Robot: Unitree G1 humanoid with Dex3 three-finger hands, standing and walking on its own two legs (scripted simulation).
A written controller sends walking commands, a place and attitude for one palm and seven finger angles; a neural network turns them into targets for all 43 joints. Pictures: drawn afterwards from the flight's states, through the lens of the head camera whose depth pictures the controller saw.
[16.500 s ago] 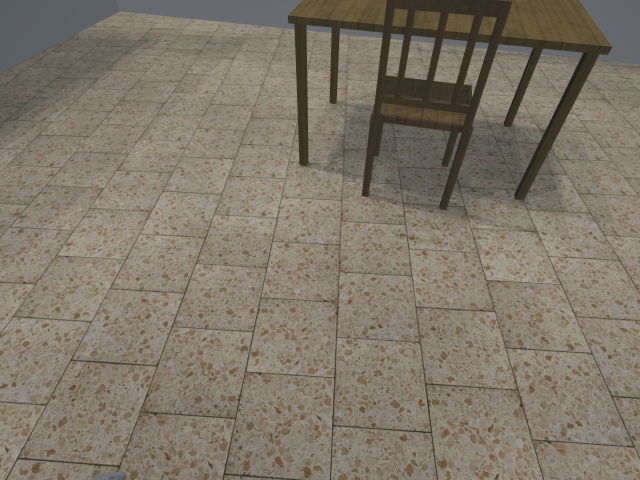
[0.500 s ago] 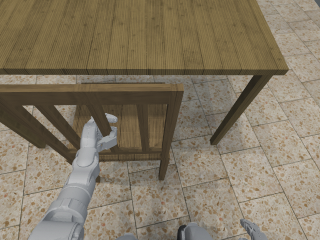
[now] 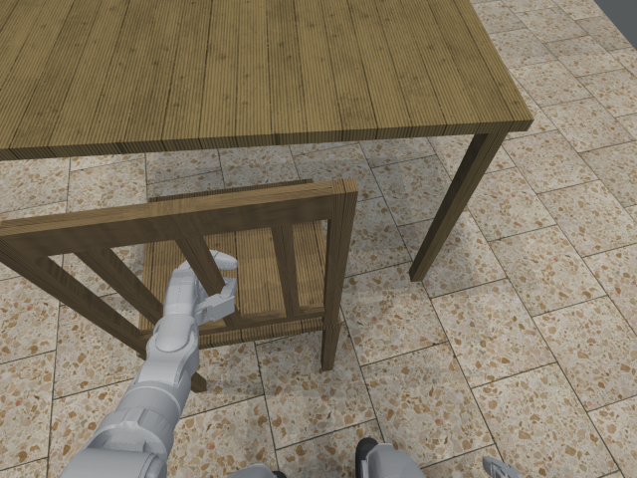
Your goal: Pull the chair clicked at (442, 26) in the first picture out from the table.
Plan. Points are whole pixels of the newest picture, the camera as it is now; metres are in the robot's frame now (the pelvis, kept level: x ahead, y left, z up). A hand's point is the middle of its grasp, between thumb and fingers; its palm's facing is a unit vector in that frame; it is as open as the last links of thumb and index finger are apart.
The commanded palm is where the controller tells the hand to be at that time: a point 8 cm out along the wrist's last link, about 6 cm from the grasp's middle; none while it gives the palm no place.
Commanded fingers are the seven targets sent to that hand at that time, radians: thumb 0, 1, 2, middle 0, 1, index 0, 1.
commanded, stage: step backward, pulling the chair out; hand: left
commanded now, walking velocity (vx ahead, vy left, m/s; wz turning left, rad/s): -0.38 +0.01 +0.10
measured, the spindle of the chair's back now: (215, 286) +0.38 +0.15 -0.08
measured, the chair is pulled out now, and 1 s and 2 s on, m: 0.11 0.19 0.27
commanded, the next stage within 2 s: none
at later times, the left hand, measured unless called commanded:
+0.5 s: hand (238, 348) +0.28 +0.11 -0.06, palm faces +0.04 -0.99 -0.16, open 5.5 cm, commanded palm +0.28 +0.16 -0.06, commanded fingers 0.00 0.90 0.90 -0.50 -1.45 -0.50 -1.45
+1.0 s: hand (236, 351) +0.28 +0.11 -0.06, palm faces +0.03 -0.98 -0.19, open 5.6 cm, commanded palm +0.27 +0.16 -0.06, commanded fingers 0.00 0.90 0.90 -0.50 -1.45 -0.50 -1.45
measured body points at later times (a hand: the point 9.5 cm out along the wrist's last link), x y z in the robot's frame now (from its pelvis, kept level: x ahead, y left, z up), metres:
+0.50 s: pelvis -0.05 -0.01 +0.00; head +0.01 -0.02 +0.44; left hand +0.28 +0.16 -0.05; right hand +0.04 -0.28 -0.13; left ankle +0.00 +0.10 -0.73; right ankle +0.07 -0.14 -0.73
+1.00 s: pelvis -0.06 -0.02 -0.01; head -0.01 -0.03 +0.43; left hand +0.27 +0.16 -0.05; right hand +0.03 -0.27 -0.15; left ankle +0.00 +0.10 -0.73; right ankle +0.06 -0.14 -0.73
